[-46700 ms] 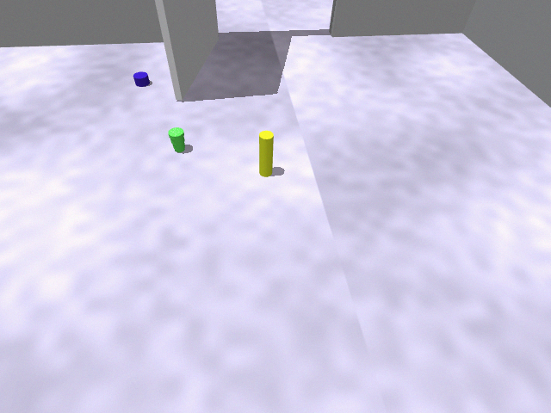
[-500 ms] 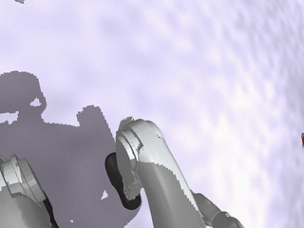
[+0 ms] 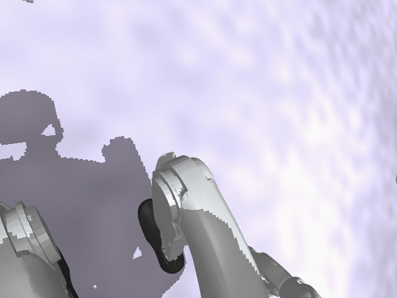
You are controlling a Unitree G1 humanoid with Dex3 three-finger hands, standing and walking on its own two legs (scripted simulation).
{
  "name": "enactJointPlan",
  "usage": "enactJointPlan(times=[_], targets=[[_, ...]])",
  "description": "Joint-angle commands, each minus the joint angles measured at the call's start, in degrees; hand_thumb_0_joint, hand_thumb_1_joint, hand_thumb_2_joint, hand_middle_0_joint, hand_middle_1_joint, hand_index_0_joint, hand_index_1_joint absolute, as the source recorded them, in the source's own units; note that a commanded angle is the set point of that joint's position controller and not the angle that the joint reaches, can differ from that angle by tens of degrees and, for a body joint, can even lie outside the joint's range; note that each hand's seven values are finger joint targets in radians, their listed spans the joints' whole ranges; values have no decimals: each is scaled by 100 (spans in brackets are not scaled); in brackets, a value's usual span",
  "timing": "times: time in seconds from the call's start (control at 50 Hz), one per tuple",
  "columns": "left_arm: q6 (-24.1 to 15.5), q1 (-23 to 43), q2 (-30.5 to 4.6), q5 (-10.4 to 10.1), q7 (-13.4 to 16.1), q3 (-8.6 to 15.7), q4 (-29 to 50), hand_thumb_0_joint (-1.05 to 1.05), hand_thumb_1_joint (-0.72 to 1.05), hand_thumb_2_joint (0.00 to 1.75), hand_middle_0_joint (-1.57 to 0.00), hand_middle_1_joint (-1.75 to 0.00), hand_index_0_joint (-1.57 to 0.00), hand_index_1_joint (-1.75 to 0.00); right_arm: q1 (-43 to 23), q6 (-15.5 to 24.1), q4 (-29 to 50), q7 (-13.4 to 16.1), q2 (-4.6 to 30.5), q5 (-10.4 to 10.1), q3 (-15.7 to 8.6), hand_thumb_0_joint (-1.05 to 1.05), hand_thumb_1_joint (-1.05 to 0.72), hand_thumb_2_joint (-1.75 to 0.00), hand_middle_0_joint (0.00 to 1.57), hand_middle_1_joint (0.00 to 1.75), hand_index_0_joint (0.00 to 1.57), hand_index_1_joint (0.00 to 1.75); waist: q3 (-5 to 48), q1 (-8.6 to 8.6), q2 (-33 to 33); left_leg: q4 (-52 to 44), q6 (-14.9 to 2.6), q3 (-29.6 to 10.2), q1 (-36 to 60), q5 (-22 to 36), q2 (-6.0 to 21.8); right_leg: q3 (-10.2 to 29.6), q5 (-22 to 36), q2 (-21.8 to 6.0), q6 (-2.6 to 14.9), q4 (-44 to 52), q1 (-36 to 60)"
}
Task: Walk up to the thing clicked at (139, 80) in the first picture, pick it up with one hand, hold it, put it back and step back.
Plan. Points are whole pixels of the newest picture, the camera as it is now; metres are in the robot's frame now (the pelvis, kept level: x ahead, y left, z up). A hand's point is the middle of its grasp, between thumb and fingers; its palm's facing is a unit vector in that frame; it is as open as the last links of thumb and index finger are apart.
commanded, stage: settle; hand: left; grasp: from above
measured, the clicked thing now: out of the picture +0.45 +0.37 -0.28
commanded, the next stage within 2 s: lift in 0.94 s
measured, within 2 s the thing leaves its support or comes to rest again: leaves its support in 0.38 s
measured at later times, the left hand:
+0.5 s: hand out of the picture +0.43 +0.37 -0.21, palm faces -0.37 -0.15 -0.92, open 11.7 cm
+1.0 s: hand out of the picture +0.42 +0.37 -0.14, palm faces -0.44 -0.14 -0.89, open 11.7 cm
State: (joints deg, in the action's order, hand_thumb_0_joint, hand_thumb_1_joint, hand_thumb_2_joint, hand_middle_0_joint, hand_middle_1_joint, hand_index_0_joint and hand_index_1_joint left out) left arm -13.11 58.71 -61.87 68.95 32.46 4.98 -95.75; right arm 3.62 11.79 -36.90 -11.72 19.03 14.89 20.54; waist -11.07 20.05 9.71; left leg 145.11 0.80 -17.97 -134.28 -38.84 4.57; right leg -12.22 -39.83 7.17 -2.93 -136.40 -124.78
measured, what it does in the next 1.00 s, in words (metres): stands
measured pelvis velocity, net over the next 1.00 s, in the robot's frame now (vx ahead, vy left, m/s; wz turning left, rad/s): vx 0.00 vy -0.01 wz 0.10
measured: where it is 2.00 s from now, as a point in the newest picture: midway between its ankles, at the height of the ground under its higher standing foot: (118, 270)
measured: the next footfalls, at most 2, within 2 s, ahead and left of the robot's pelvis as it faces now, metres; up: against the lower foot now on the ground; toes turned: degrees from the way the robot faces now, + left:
none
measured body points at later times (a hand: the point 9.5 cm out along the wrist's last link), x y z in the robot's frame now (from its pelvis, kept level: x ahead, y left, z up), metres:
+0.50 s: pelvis +0.00 +0.00 +0.00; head +0.25 +0.14 +0.35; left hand +0.45 +0.37 -0.16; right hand +0.10 -0.25 -0.07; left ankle +0.07 +0.14 -0.27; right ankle +0.11 -0.11 -0.27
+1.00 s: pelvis +0.00 -0.01 +0.03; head +0.24 +0.10 +0.39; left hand +0.44 +0.37 -0.09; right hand +0.10 -0.26 -0.07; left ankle +0.07 +0.14 -0.27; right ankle +0.11 -0.11 -0.27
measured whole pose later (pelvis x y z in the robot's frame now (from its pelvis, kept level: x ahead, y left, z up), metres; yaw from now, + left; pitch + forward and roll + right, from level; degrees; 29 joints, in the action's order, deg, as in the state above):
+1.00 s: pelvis +0.00 -0.01 +0.03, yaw +6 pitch +32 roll -10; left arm -7.8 51.0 -46.8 66.8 13.1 5.2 -70.4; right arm 8.6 3.1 -37.4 -8.6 17.1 7.2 8.3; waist -1.2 13.8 1.8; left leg 137.1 0.4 -11.1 -133.8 -36.3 3.6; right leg -7.4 -40.4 4.2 -1.7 -133.1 -125.5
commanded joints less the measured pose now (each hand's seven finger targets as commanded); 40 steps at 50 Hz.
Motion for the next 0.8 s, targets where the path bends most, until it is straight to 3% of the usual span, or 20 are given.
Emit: enactJointPlan(times=[0.0, 0.06, 0.1, 0.14, 0.2, 0.26, 0.28, 0.3, 0.32, 0.34, 0.36, 0.42, 0.54, 0.6, 0.68, 0.78], targets=[[-5, 1106, -1074, -84, 56, 13, 418, 0, 42, 100, -80, -97, -82, -96, 1017, -24, -55, 51, 1809, -7, -537, 0, -91, -90, 20, 30, 20, 30, 3503, 284, -2907, -1323, -120, 599, 2840, 1004, 147, -557, 1559, 163, 316, 1269, 1767], [37, 1062, -1231, -112, 23, 145, 516, 0, 44, 101, -81, -99, -84, -97, 1007, -43, -48, 65, 1812, -14, -558, 0, -91, -90, 20, 30, 20, 30, 3686, 149, -2976, -1364, -114, 613, 2851, 1002, 136, -544, 1544, 157, 334, 1277, 1833], [62, 1132, -1270, -89, -42, 122, 666, 0, 45, 101, -84, -97, -85, -96, 1044, -71, -52, 67, 1771, -19, -561, 0, -91, -90, 20, 30, 20, 30, 3604, 175, -3194, -1396, -101, 657, 2850, 965, 129, -506, 1509, 149, 352, 1261, 1820], [88, 1292, -1377, -84, -76, 237, 1042, 0, 50, 102, -87, -98, -88, -97, 994, -88, -68, 75, 1760, -46, -629, 0, -91, -90, 20, 30, 20, 30, 3898, 28, -3414, -1423, -60, 618, 3052, 1020, 135, -538, 1500, 127, 383, 1177, 1651], [130, 1203, -1401, -48, -102, 393, 1369, 0, 50, 102, -87, -96, -89, -95, 1075, -127, -86, 63, 1771, -50, -695, 0, -91, -90, 20, 30, 20, 30, 4155, -6, -3549, -1408, -48, 649, 3244, 1311, 129, -532, 1728, 124, 382, 1143, 1729], [180, 1146, -1477, 16, -141, 601, 1869, 0, 51, 102, -89, -94, -90, -93, 1168, -153, -175, 30, 1721, -79, -850, 0, -91, -90, 20, 30, 20, 30, 4341, -139, -3824, -1384, -42, 767, 3303, 1462, 108, -440, 1848, 123, 399, 1152, 1780], [169, 1285, -1306, -3, -172, 519, 2232, 0, 52, 101, -89, -93, -91, -92, 1136, -148, -92, 12, 1761, -95, -939, 0, -91, -90, 20, 30, 20, 30, 4464, -144, -3927, -1431, -18, 771, 3409, 1519, 85, -452, 1868, 93, 424, 1127, 1726], [185, 1267, -1525, 35, -201, 634, 2330, 0, 49, 101, -88, -92, -89, -91, 1130, -155, -151, 3, 1746, -137, -994, 0, -91, -90, 20, 30, 20, 30, 4538, -205, -4018, -1397, -30, 794, 3453, 1499, 110, -396, 1845, 103, 431, 1132, 1701], [216, 1187, -1252, 9, -262, 509, 2462, 0, 48, 99, -87, -91, -88, -90, 1053, -138, -41, -13, 1724, -180, -1042, 0, -91, -90, 20, 30, 20, 30, 4536, -234, -3987, -1376, -30, 836, 3491, 1596, 85, -370, 1896, 85, 443, 1157, 1617], [211, 1374, -1185, -16, -289, 501, 2701, 0, 48, 97, -86, -91, -87, -90, 1102, -142, -78, -14, 1695, -214, -1086, 0, -91, -90, 20, 30, 20, 30, 4651, -194, -4017, -1391, -32, 849, 3457, 1550, 75, -359, 1877, 76, 454, 1174, 1651], [231, 1325, -1254, -21, -282, 610, 2948, 0, 49, 96, -85, -91, -87, -89, 1133, -167, -87, -21, 1687, -235, -1133, 0, -90, -90, 20, 30, 20, 30, 4923, -299, -4125, -1450, -29, 861, 3623, 1619, 75, -340, 1936, 69, 443, 1179, 1741], [355, 1203, -999, -43, -353, 615, 3070, 0, 53, 96, -88, -89, -90, -87, 1205, -217, -112, -27, 1644, -324, -1317, 0, -90, -90, 20, 30, 20, 30, 4989, -390, -4134, -1599, -13, 877, 3627, 1491, 36, -323, 1806, 11, 475, 1166, 1470], [652, 1218, -461, -87, -677, 291, 2937, 0, 67, 98, -97, -92, -100, -90, 1350, -343, -170, -21, 1459, -523, -1516, 0, -90, -90, 20, 30, 20, 30, 4833, -397, -3652, -1678, -121, 1041, 3229, 1178, -31, -135, 1607, -12, 453, 1357, 1368], [739, 1221, -240, -229, -895, 157, 2946, 0, 72, 103, -102, -96, -104, -93, 1408, -404, -131, 6, 1394, -588, -1558, 0, -90, -90, 20, 30, 20, 30, 4782, -400, -3317, -1731, -175, 1102, 3084, 1133, -72, -48, 1567, -35, 439, 1508, 1466], [737, 1320, -171, -315, -1204, 88, 3014, 0, 74, 105, -105, -96, -107, -94, 1462, -483, -78, 86, 1418, -662, -1620, 0, -90, -90, 20, 30, 20, 30, 4808, -403, -3063, -1807, -180, 1103, 3086, 1095, -97, -15, 1457, -72, 467, 1581, 1443], [646, 1347, -294, -347, -1471, 165, 3335, 0, 78, 108, -110, -95, -112, -94, 1467, -641, 25, 214, 1304, -739, -1672, 0, -90, -90, 20, 30, 20, 30, 5098, -558, -3053, -1871, -178, 1186, 3177, 1053, -129, 158, 1306, -81, 485, 1675, 1632]])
